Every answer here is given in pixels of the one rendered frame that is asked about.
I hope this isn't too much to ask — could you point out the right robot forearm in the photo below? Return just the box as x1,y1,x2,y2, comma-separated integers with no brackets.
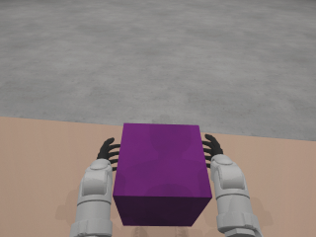
210,154,264,237

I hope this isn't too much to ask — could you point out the right robot hand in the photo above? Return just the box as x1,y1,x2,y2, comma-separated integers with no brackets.
201,134,223,169

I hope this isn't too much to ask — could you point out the left robot forearm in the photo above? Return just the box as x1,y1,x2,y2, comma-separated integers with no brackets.
69,158,113,237

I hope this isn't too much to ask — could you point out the left robot hand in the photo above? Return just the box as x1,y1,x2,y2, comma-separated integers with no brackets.
97,137,120,171

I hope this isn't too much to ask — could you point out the carton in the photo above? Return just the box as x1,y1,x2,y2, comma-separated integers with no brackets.
113,122,212,227

